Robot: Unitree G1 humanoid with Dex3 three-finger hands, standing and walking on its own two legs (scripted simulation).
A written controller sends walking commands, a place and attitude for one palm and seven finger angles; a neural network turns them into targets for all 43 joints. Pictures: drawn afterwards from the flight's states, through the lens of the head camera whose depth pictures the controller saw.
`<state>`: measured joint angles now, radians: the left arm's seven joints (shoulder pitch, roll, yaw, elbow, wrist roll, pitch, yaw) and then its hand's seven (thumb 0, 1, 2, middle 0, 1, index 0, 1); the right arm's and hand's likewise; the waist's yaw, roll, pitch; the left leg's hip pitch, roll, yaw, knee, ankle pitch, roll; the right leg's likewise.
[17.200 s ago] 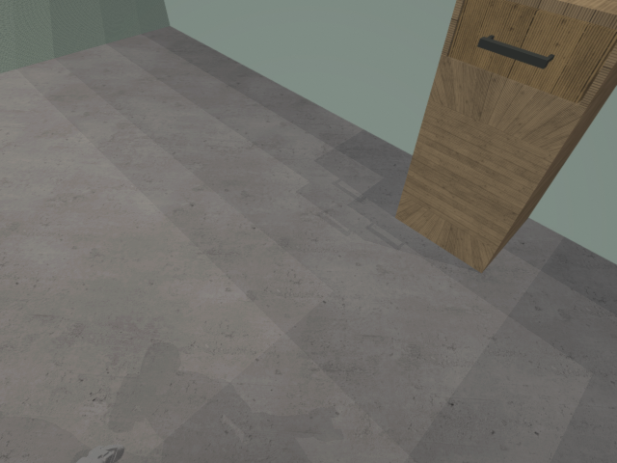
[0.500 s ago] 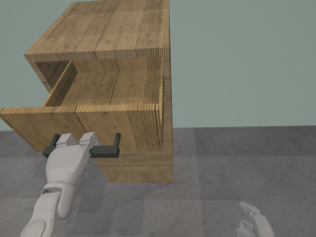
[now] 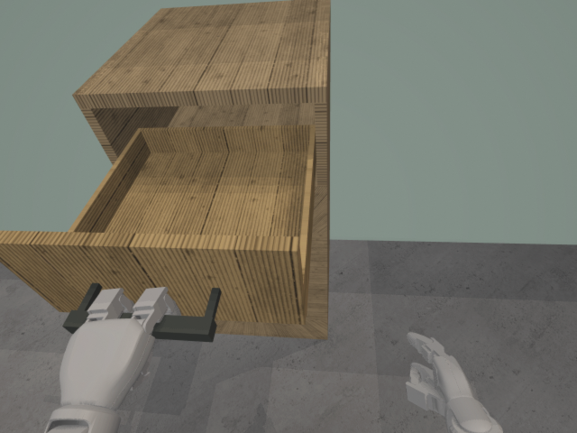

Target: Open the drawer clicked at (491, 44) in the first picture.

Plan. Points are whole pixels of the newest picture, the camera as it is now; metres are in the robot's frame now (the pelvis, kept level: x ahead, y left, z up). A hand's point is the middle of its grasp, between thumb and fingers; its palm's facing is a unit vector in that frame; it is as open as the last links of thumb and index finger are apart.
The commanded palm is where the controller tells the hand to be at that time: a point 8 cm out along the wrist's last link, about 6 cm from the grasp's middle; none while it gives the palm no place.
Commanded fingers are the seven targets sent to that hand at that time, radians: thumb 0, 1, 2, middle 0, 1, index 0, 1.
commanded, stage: pull the drawer open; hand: left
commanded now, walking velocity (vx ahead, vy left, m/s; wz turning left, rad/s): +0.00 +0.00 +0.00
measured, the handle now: (146, 309) +0.24 +0.21 +0.09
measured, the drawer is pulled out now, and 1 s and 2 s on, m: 0.30 0.30 0.30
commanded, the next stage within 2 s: open the thumb to release the handle in 0.02 s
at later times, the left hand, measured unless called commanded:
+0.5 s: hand (126, 355) +0.19 +0.23 +0.07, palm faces +0.06 -0.13 -0.99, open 9.6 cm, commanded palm +0.17 +0.22 +0.12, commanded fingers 0.00 -0.50 0.30 -0.30 -1.20 -0.30 -1.20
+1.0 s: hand (134, 350) +0.20 +0.22 +0.07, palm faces +0.09 -0.15 -0.98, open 13.7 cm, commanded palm +0.18 +0.21 +0.12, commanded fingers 0.00 -0.50 0.30 -0.30 -1.20 -0.30 -1.20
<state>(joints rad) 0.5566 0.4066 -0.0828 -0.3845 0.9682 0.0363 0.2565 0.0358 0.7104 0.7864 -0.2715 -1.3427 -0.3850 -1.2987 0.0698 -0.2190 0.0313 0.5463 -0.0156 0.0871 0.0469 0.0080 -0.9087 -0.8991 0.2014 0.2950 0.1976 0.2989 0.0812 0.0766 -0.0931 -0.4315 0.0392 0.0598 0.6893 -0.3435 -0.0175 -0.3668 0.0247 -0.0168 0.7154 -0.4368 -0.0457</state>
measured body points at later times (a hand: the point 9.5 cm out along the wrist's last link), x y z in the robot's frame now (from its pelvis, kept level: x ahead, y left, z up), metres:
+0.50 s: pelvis -0.02 +0.00 +0.01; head -0.01 -0.04 +0.45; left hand +0.18 +0.23 +0.12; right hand +0.20 -0.21 -0.10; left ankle +0.00 +0.13 -0.72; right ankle -0.04 -0.09 -0.72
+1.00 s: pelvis -0.02 +0.01 +0.01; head -0.01 -0.02 +0.46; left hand +0.19 +0.23 +0.12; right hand +0.21 -0.17 -0.09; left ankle +0.00 +0.13 -0.72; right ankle -0.04 -0.09 -0.72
